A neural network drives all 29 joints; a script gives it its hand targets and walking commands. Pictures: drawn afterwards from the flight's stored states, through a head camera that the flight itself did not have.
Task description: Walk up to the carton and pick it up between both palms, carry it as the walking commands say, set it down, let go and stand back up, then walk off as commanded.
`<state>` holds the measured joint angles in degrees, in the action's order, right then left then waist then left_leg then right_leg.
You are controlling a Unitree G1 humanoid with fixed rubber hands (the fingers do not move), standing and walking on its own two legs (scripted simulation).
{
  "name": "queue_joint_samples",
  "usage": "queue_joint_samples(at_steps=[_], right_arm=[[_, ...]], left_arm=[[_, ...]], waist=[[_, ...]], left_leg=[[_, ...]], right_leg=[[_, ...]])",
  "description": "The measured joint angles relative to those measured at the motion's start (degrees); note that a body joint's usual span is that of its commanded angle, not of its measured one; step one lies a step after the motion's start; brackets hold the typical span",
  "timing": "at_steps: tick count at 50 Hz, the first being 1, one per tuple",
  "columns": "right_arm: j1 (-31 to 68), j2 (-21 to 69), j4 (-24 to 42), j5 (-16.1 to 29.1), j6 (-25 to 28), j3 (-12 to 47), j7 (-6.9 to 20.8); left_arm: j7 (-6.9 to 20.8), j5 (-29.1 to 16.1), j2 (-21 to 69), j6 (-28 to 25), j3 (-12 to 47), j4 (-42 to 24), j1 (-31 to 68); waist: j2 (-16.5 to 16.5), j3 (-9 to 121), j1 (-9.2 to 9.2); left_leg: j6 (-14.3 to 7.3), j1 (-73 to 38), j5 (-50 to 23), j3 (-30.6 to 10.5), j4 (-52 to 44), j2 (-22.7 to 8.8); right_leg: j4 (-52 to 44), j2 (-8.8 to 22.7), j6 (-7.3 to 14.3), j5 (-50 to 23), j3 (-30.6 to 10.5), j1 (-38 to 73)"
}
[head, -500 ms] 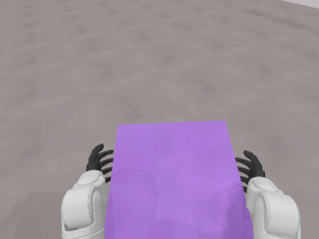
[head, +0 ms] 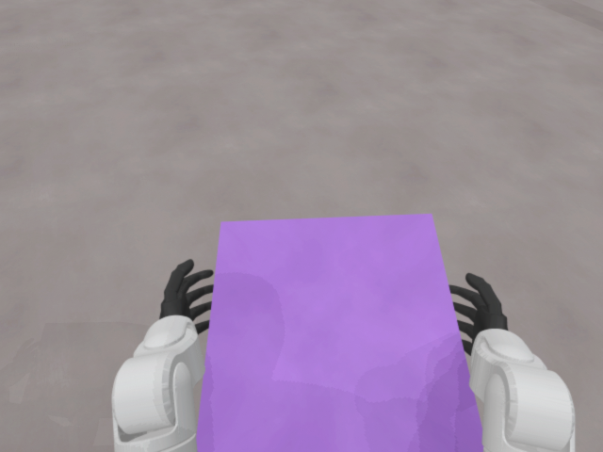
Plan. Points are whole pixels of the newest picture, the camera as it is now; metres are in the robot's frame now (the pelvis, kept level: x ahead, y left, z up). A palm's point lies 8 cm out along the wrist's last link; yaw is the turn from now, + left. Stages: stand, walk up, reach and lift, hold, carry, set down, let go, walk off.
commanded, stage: carry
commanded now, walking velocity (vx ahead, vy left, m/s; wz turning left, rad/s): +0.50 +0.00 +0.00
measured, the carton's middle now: (329, 341) +0.28 +0.00 +0.00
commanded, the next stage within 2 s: none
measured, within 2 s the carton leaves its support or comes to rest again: neither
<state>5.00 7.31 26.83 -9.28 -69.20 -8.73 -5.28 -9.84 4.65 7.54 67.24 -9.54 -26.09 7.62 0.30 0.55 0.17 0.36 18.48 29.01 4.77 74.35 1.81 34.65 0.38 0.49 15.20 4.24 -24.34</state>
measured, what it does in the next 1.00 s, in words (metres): walks ahead: left foot, then right foot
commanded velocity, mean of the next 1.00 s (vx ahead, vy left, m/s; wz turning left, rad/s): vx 0.50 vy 0.00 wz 0.00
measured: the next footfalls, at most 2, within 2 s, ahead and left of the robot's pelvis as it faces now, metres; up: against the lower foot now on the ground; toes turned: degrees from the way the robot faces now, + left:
left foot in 0.14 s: +0.20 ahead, +0.12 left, +0.00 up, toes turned +7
right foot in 0.56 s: +0.57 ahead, +0.02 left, +0.00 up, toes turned -1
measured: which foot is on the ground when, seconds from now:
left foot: up 0.00-0.12, down 0.14-0.56, up 0.58-0.80, down 0.82-1.00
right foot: down 0.00-0.16, up 0.18-0.54, down 0.56-0.84, up 0.86-1.00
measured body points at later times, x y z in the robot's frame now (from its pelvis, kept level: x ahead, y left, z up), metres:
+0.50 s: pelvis +0.35 +0.11 +0.01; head +0.39 +0.14 +0.45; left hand +0.63 +0.30 +0.08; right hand +0.62 -0.06 +0.09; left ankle +0.16 +0.11 -0.72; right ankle +0.43 -0.02 -0.68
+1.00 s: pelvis +0.69 +0.21 +0.02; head +0.72 +0.24 +0.46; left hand +0.94 +0.43 +0.09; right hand +0.97 +0.07 +0.09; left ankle +0.69 +0.28 -0.72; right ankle +0.59 +0.08 -0.64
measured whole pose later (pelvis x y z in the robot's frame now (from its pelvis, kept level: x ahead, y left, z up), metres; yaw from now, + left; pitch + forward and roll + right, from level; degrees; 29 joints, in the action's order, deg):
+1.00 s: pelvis +0.69 +0.21 +0.02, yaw +6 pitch +5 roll -3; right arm 3.9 7.3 26.7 -9.2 -68.4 -8.8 -4.6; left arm -10.8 5.0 7.5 68.3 -8.4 -27.6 7.6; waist 0.6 1.9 -1.4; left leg -3.7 21.4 16.1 3.5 32.4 -0.8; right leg 58.9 0.9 -1.4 25.5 6.2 -22.3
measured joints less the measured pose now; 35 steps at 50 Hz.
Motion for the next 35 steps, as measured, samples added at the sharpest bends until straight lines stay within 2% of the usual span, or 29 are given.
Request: queue_joint_samples(at_steps=[2, 4, 5, 7, 8, 9, 10, 13, 14, 16, 21, 23, 25, 27, 28, 29, 30, 31, 33, 34, 35], right_arm=[[-0.04, -0.02, -0.48, 0.0, 0.22, -0.08, 0.23], [-0.05, -0.02, -0.49, -0.01, 0.38, -0.09, 0.28], [-0.05, -0.02, -0.38, -0.01, 0.43, -0.09, 0.28], [-0.07, 0.01, 0.18, 0.0, 0.55, -0.08, 0.31], [-0.11, 0.05, 0.38, 0.0, 0.77, 0.01, 0.33], [-0.12, 0.05, 0.42, 0.0, 1.09, 0.1, 0.31], [-0.12, 0.05, 0.31, 0.0, 1.26, 0.09, 0.32], [-0.11, 0.06, -0.08, 0.0, 1.38, 0.17, 0.34], [-0.1, 0.06, 0.0, -0.01, 1.32, 0.2, 0.32], [-0.1, 0.06, 0.4, -0.01, 1.0, 0.2, 0.19], [-0.11, 0.06, 1.51, 0.0, 1.0, 0.02, 0.52], [-0.11, 0.07, 2.19, 0.05, 0.68, 0.02, 0.56], [-0.13, 0.08, 2.98, 0.06, 0.1, 0.02, 0.44], [-0.34, 0.05, 3.48, 0.06, -0.43, 0.03, 0.35], [-0.53, 0.03, 3.69, 0.06, -0.62, 0.02, 0.32], [-0.5, -0.02, 3.57, 0.07, -0.74, -0.14, 0.36], [-0.48, -0.04, 3.07, 0.09, -0.37, -0.33, 0.6], [-0.48, -0.03, 2.0, 0.11, 0.22, -0.48, 1.04], [-0.52, -0.02, -0.12, 0.08, 0.51, -0.81, 1.7], [-0.63, -0.04, -0.69, 0.07, 0.28, -0.89, 1.73], [-0.8, -0.06, -1.19, 0.08, 0.19, -0.93, 1.76]], left_arm=[[-0.24, 0.0, 0.03, 0.29, 0.01, -0.02, 0.02], [-0.26, -0.01, 0.05, 0.22, 0.02, -0.03, 0.02], [-0.22, -0.01, 0.05, 0.1, 0.03, -0.04, 0.02], [-0.1, -0.01, 0.03, -0.06, 0.11, -0.52, 0.01], [-0.05, -0.01, -0.02, -0.23, 0.14, -0.77, -0.02], [-0.06, -0.01, -0.03, -0.53, 0.14, -0.79, -0.01], [-0.06, -0.01, -0.03, -0.63, 0.14, -0.78, 0.0], [-0.34, 0.0, -0.04, -0.43, 0.14, -0.82, 0.0], [-0.37, -0.01, -0.05, -0.42, 0.14, -0.87, 0.01], [-0.33, -0.15, -0.05, -0.44, 0.14, -0.88, 0.01], [-0.61, -0.24, -0.05, -0.42, 0.6, -2.11, 0.0], [-0.63, -0.25, -0.06, -0.24, 0.69, -2.66, 0.0], [-0.55, -0.28, -0.07, -0.14, 0.77, -2.91, 0.0], [-0.46, -0.32, -0.05, 0.2, 0.85, -3.05, -0.01], [-0.38, -0.32, -0.04, 0.36, 0.91, -3.04, -0.04], [-0.33, -0.32, -0.02, 0.45, 1.01, -2.92, -0.07], [-0.46, -0.3, -0.02, 0.5, 1.09, -2.9, 0.03], [-0.76, -0.2, -0.01, 0.79, 1.08, -2.88, 0.09], [-1.45, -0.02, 0.01, 2.03, 1.1, -2.46, 0.08], [-1.67, -0.03, 0.03, 2.56, 1.1, -2.1, 0.09], [-1.8, -0.03, 0.05, 2.95, 1.1, -1.77, 0.06]], waist=[[0.1, -0.61, -0.14], [0.19, -0.89, -0.36], [0.21, -0.89, -0.44], [0.22, -0.16, -0.43], [-0.43, 0.21, -0.38], [-1.25, 0.55, -0.32], [-1.24, 0.94, -0.16], [-0.47, 1.3, -0.54], [-0.48, 1.34, -0.56], [-0.5, 1.4, -0.57], [-0.54, -0.41, -0.59], [-0.59, -0.72, -0.61], [-0.65, -0.52, -0.64], [-0.67, 0.55, -0.68], [-0.71, 1.06, -0.65], [-0.04, 1.26, -0.89], [0.59, 1.27, -1.02], [0.61, 1.0, -1.09], [0.54, -0.35, -1.02], [0.38, -1.15, -1.0], [0.14, -1.8, -1.0]], left_leg=[[0.01, 6.22, 0.12, -0.15, -0.05, -0.04], [0.01, 9.84, -0.27, -0.27, -10.46, -1.19], [0.01, 10.23, -1.88, -0.32, -18.81, -2.0], [0.06, 9.23, -10.64, -0.18, -36.98, -3.62], [-0.73, 8.24, -16.94, 0.82, -38.36, -3.22], [-1.92, 7.05, -16.03, 1.6, -37.76, -2.1], [-3.09, 6.0, -13.19, 1.64, -37.51, -1.39], [-6.47, 1.59, -8.77, 1.62, -40.01, -1.18], [-7.08, -0.07, -8.6, 1.64, -41.6, -1.15], [-6.74, -3.35, -8.21, 1.67, -44.88, -0.98], [-6.51, -13.66, -6.66, 1.71, -52.72, 0.24], [-6.2, -17.85, -5.44, 1.73, -54.74, 0.63], [-4.95, -21.36, -3.88, 1.77, -54.81, 0.83], [-2.97, -23.5, -1.63, 1.84, -51.61, 0.86], [-1.73, -23.39, -0.45, 1.93, -46.75, 0.9], [0.21, -21.32, -0.25, 2.13, -38.0, 0.27], [2.4, -16.32, -2.76, 1.64, -25.31, -0.57], [3.5, -10.68, -2.16, 0.35, -12.55, -0.47], [3.61, -0.81, -1.41, -2.57, 5.42, -0.22], [3.61, 3.22, -1.2, -3.7, 8.86, -0.28], [3.52, 6.65, -0.83, -4.23, 8.23, -0.7]], right_leg=[[-3.84, 1.12, -1.75, 0.4, 0.08, 4.45], [-7.02, 2.17, -3.09, 1.34, 0.16, 8.78], [-8.14, 2.63, -3.81, 2.11, 0.2, 10.89], [-8.21, 3.43, -5.5, 4.81, 0.23, 14.03], [-6.37, 4.53, -6.01, 6.87, 0.13, 14.87], [-2.21, 5.86, -5.66, 8.69, 0.06, 14.31], [3.91, 5.88, -5.13, 10.24, 0.0, 12.63], [20.51, 2.94, -3.63, 12.31, -0.05, 6.25], [23.73, 2.0, -3.44, 11.89, -0.08, 4.06], [27.32, 0.79, -3.32, 10.52, -0.13, -0.47], [27.85, -0.17, -2.46, 5.53, -0.19, -10.26], [23.44, -0.88, -2.03, 2.09, -0.22, -12.18], [13.39, -2.29, -1.5, -2.57, -0.2, -11.27], [1.35, -4.24, -1.12, -7.87, 1.05, -8.02], [-3.58, -5.01, 0.01, -11.05, 1.98, -5.46], [-4.06, -5.37, 3.13, -9.97, 2.69, -3.6], [-1.75, -5.45, 4.38, -7.42, 3.1, -3.42], [-0.17, -5.26, 4.68, -5.03, 3.14, -2.88], [-0.86, -4.77, 4.04, -2.38, 3.17, 0.64], [-2.15, -4.18, 3.06, -1.82, 3.14, 3.0], [-3.6, -3.41, 2.08, -1.38, 3.05, 5.35]])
